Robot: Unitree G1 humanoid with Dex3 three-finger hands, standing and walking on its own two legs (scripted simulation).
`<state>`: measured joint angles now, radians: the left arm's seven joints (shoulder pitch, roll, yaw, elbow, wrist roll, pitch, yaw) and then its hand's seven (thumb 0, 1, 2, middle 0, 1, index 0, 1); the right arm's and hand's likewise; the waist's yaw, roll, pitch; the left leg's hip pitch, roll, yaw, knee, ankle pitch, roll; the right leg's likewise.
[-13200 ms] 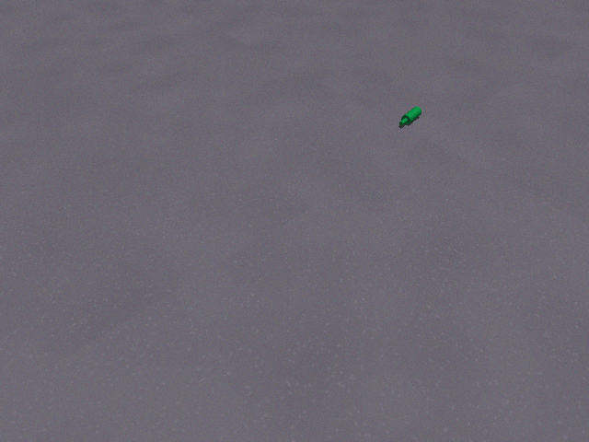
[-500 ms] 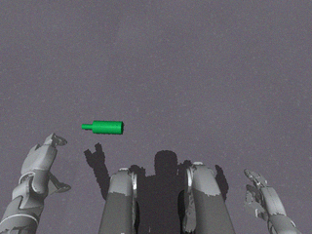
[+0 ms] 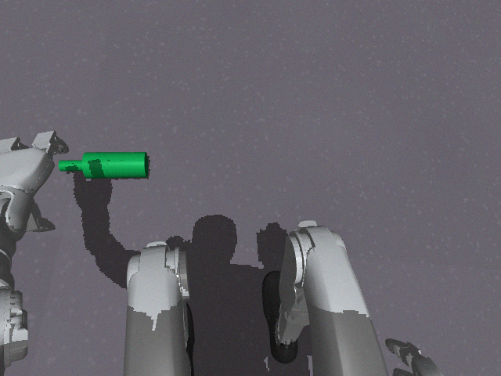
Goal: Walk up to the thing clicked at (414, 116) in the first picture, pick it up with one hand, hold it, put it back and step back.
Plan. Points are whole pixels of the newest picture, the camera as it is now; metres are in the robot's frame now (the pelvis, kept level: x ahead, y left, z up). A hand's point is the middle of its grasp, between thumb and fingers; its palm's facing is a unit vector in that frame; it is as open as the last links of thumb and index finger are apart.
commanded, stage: rise first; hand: left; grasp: from above
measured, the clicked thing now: (104, 165) +0.54 +0.28 -0.36
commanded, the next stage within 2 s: none
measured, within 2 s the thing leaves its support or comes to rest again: neither
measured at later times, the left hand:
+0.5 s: hand (55, 169) +0.47 +0.32 -0.19, palm faces -0.46 -0.03 -0.89, open 14.2 cm
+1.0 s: hand (61, 168) +0.49 +0.32 -0.22, palm faces -0.45 -0.01 -0.89, open 14.2 cm
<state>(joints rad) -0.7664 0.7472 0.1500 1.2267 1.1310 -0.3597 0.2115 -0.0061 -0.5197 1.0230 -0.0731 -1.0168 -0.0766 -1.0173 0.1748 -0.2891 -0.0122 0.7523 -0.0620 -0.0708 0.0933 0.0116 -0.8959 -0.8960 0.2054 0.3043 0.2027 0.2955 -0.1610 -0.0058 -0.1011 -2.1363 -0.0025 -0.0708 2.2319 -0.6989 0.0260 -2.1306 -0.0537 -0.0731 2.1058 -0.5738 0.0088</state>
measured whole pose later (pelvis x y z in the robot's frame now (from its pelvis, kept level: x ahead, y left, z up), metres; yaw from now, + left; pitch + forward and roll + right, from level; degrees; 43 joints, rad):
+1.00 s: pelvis +0.01 +0.01 -0.05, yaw -3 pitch +35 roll -10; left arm -1.00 0.92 0.14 1.46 1.37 -0.35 0.38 -0.01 -0.54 1.02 -0.08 -1.00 -0.08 -1.00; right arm 0.16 -0.28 0.09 0.71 -0.16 -0.01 0.15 0.00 -0.91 -0.90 0.21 0.30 0.20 0.30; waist -0.28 -0.03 -0.02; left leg -2.30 -0.01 -0.10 2.41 -0.73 0.04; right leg -2.27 -0.06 -0.09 2.25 -0.60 0.03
